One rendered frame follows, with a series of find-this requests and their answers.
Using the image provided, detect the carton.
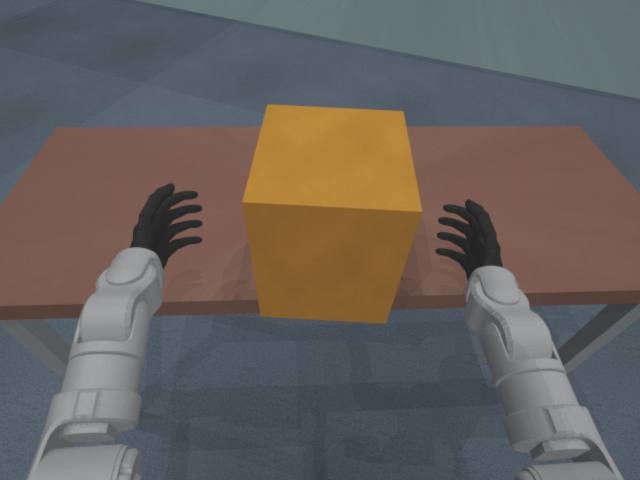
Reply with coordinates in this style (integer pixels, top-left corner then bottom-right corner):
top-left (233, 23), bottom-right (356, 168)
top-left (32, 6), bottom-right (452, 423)
top-left (242, 104), bottom-right (422, 324)

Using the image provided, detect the robot left forearm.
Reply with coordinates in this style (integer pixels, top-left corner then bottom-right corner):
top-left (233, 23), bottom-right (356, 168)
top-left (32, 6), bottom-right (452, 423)
top-left (26, 247), bottom-right (164, 480)

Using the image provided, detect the robot left upper arm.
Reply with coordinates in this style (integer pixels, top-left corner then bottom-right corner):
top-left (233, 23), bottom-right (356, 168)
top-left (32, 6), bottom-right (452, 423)
top-left (32, 444), bottom-right (142, 480)

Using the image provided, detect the robot right forearm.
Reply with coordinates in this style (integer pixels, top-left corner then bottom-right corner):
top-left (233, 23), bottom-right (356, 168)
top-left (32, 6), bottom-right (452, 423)
top-left (463, 266), bottom-right (624, 480)

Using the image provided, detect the left robot hand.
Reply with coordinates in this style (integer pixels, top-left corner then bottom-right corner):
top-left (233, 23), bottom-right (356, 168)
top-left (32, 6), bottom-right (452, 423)
top-left (130, 183), bottom-right (202, 269)

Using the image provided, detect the right robot hand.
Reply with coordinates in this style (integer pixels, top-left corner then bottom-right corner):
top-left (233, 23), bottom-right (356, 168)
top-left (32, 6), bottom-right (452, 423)
top-left (436, 199), bottom-right (503, 280)

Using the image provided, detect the table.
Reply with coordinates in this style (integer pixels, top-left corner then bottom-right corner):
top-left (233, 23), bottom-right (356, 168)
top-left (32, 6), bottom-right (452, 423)
top-left (0, 126), bottom-right (640, 379)

